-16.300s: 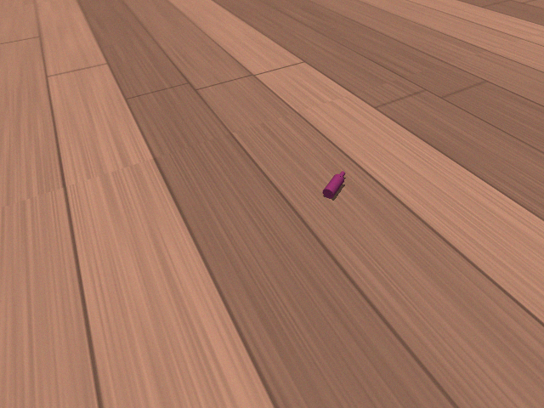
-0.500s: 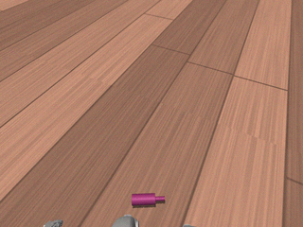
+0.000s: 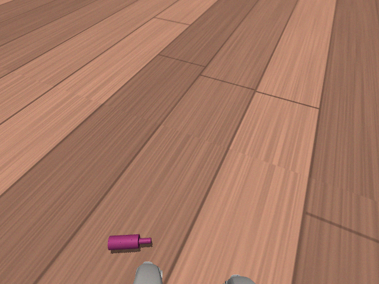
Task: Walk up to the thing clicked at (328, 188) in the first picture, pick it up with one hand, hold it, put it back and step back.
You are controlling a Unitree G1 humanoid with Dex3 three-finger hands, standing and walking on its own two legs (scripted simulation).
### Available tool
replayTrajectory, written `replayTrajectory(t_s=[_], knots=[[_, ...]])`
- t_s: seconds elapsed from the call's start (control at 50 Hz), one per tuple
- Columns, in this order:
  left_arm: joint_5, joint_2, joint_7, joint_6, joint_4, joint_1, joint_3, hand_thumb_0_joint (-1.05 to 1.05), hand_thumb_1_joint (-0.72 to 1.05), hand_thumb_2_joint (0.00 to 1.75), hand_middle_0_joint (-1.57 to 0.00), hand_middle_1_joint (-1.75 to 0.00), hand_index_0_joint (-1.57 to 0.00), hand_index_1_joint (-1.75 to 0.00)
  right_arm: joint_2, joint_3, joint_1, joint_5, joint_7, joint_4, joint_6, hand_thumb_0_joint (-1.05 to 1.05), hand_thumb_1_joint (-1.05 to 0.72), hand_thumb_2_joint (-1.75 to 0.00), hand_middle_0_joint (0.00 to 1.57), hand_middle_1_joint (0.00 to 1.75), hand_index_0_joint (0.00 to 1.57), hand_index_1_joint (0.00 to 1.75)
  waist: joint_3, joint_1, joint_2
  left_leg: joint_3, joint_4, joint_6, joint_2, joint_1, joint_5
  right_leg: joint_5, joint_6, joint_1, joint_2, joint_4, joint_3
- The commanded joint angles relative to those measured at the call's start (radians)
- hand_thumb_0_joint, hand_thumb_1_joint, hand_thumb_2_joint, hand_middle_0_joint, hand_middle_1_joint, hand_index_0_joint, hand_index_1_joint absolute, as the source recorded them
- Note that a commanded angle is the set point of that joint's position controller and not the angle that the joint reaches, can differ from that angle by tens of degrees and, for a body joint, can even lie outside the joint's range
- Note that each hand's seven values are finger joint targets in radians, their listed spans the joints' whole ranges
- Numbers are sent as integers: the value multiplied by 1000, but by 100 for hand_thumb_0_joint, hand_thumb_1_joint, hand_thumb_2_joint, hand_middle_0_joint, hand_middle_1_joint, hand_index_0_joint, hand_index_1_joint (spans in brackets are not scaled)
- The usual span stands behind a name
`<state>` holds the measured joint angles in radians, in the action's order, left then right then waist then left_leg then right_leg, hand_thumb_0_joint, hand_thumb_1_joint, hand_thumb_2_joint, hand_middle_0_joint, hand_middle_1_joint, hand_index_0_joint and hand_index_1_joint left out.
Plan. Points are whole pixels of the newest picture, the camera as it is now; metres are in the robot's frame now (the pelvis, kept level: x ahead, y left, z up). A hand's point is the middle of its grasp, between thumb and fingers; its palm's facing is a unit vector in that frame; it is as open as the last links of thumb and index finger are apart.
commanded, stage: walk up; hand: left
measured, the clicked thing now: (130, 241) +0.43 +0.30 -0.67
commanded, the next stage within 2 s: stand in 1.72 s
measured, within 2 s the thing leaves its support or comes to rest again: neither
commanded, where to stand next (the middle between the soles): +0.07 +0.04 m, yaw +3 degrees
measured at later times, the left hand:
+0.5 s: hand out of the picture +0.02 +0.29 -0.10, palm faces +0.09 -0.88 -0.47, open 7.4 cm
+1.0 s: hand out of the picture +0.09 +0.28 -0.09, palm faces +0.08 -0.93 -0.36, open 7.3 cm
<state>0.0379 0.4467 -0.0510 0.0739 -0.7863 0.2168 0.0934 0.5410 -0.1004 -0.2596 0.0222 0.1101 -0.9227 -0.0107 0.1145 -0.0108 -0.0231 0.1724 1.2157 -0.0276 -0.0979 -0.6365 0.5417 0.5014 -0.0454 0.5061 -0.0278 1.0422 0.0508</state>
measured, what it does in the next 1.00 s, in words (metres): steps on the spot: left foot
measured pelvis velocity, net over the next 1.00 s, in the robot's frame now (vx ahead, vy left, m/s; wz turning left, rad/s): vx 0.02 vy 0.01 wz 0.11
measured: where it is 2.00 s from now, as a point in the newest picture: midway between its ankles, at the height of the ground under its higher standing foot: outside the picture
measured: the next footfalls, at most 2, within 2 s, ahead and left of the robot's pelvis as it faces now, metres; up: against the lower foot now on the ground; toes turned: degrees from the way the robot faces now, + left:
left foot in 0.40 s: +0.06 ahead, +0.14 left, +0.00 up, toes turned +4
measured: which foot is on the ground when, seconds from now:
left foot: up 0.00-0.38, down 0.40-1.00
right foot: down 0.00-1.00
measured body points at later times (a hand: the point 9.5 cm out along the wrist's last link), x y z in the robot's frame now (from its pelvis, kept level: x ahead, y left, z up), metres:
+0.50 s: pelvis +0.01 -0.01 +0.04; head +0.05 -0.02 +0.48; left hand +0.01 +0.34 -0.07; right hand +0.16 -0.30 -0.09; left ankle +0.02 +0.14 -0.67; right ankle +0.04 -0.15 -0.67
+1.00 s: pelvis +0.02 +0.01 +0.07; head +0.04 +0.02 +0.52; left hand +0.09 +0.33 -0.07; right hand +0.15 -0.29 -0.05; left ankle +0.02 +0.14 -0.67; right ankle +0.04 -0.15 -0.67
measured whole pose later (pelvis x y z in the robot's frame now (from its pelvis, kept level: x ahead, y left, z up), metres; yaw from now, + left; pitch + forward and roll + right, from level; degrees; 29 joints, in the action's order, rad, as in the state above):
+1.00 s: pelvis +0.02 +0.01 +0.07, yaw +6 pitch -2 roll -1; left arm 0.00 0.39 0.01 -0.03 -1.12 0.06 0.00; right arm 0.35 -0.02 -0.05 -0.01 -0.01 -1.13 0.01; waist 0.07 0.00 -0.01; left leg 0.05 0.53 0.02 -0.03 -0.23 0.27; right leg 0.25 -0.06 0.18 -0.06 0.47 -0.02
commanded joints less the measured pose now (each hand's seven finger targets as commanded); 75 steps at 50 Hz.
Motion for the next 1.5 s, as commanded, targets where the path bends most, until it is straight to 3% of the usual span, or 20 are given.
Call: replayTrajectory(t_s=[0.0,0.08,0.16,0.26,0.32,0.36,0.38,0.4,0.42,0.44,0.46,0.5,0.54,0.56,0.6,0.66,0.8,1.1,1.28,1.48], knots=[[-2,321,51,-70,37,-84,81,0,90,90,-20,-30,-20,-30,177,-14,-90,-22,-34,4,-40,0,-90,-90,20,30,20,30,-36,21,-159,-67,27,-6,15,-72,-82,346,228,-76,-254,-647,503],[-10,291,72,-125,-46,52,64,0,90,90,-20,-30,-20,-30,131,-7,4,1,-77,40,-14,0,-90,-90,20,30,20,30,-11,-42,-110,-34,-116,-18,37,-85,-93,68,214,-229,-276,-615,482],[-26,275,100,-150,-59,114,59,0,90,90,-20,-30,-20,-30,126,-16,45,17,-96,75,5,0,-90,-90,20,30,20,30,-63,-44,-81,-29,-154,3,53,-64,-86,-372,226,-351,-314,-563,414],[-21,243,104,-161,-43,104,48,0,90,90,-20,-30,-20,-30,74,-16,69,3,-111,88,7,0,-90,-90,20,30,20,30,-122,-37,-143,-96,-301,13,63,69,-67,-540,243,-349,-277,-524,254],[-27,229,91,-149,-41,65,32,0,90,90,-20,-30,-20,-30,38,-7,47,-15,-111,69,-6,0,-90,-90,20,30,20,30,-152,-16,-193,-197,-481,6,109,263,-144,-679,207,-267,-219,-444,126],[-38,204,86,-136,-52,57,10,0,90,90,-20,-30,-20,-30,29,-7,36,-17,-107,44,-17,0,-90,-90,20,30,20,30,-159,4,-171,-221,-625,-11,138,416,-298,-656,154,-175,-164,-366,52],[-38,182,82,-135,-54,45,-5,0,90,90,-20,-30,-20,-30,45,-11,22,-13,-102,38,-21,0,-90,-90,20,30,20,30,-172,22,-141,-162,-634,-25,104,492,-330,-574,128,-98,-159,-334,47],[-40,143,80,-135,-43,41,-18,0,90,90,-20,-30,-20,-30,95,-19,24,-6,-98,42,-28,0,-90,-90,20,30,20,30,-220,26,-12,62,-666,-78,-30,569,-383,-426,78,-6,-104,-245,9],[-45,151,86,-127,-51,3,-17,0,90,90,-20,-30,-20,-30,157,-24,58,-21,-98,48,-24,0,-90,-90,20,30,20,30,-219,32,93,216,-699,-189,-176,465,-339,-108,49,-37,-16,-201,-82],[-38,174,91,-124,-76,-9,-11,0,90,90,-20,-30,-20,-30,159,-24,90,-24,-103,42,-19,0,-90,-90,20,30,20,30,-183,24,102,231,-712,-230,-190,378,-282,16,55,-95,-18,-219,-66],[-38,172,87,-126,-93,10,-15,0,90,90,-20,-30,-20,-30,134,-12,133,-23,-104,49,-16,0,-90,-90,20,30,20,30,-163,1,76,152,-690,-208,-143,352,-283,-26,57,-127,-17,-271,-58],[-37,172,82,-136,-137,47,-16,0,90,90,-20,-30,-20,-30,92,12,201,-29,-106,44,-6,0,-90,-90,20,30,20,30,-113,-35,73,31,-632,-106,-57,234,-299,-188,68,-230,-36,-431,-22],[-27,237,81,-145,-147,-3,-6,0,90,90,-20,-30,-20,-30,53,24,200,-31,-109,19,0,0,-90,-90,20,30,20,30,-85,-8,-13,-70,-534,-20,52,238,-288,-170,134,-194,-158,-557,172],[-30,244,79,-142,-143,-48,-7,0,90,90,-20,-30,-20,-30,53,26,168,-27,-109,-8,1,0,-90,-90,20,30,20,30,-83,14,-11,-79,-543,-12,60,288,-259,-134,148,-155,-189,-566,200],[-34,209,78,-137,-147,-100,-25,0,90,90,-20,-30,-20,-30,66,23,174,-24,-113,-40,-4,0,-90,-90,20,30,20,30,-93,22,47,-26,-653,-32,26,355,-244,-153,109,-124,-128,-536,89],[-35,172,73,-133,-190,-89,-36,0,90,90,-20,-30,-20,-30,71,33,228,-22,-119,-54,-11,0,-90,-90,20,30,20,30,-104,-12,74,77,-769,-66,-52,303,-196,-160,66,-227,-32,-493,-28],[-45,171,78,-138,-247,-133,-44,0,90,90,-20,-30,-20,-30,52,41,246,-26,-110,-113,-14,0,-90,-90,20,30,20,30,-201,-5,97,-49,-726,-25,-12,416,-619,-494,64,-374,-88,-568,-31],[-31,146,61,-120,-316,-221,-53,0,90,90,-20,-30,-20,-30,41,41,282,-22,-119,-166,3,0,-90,-90,20,30,20,30,-127,11,39,-45,-893,2,-3,422,-327,-296,51,-377,-98,-728,-22],[-27,143,62,-124,-322,-217,-41,0,90,90,-20,-30,-20,-30,34,40,248,-21,-119,-184,-1,0,-90,-90,20,30,20,30,-180,17,1,-73,-875,9,1,499,-507,-399,47,-417,-115,-748,-30],[-30,133,65,-116,-321,-213,-34,0,90,90,-20,-30,-20,-30,23,44,242,-20,-113,-184,1,0,-90,-90,20,30,20,30,-170,12,19,-77,-884,17,0,501,-582,-440,42,-436,-112,-743,-47]])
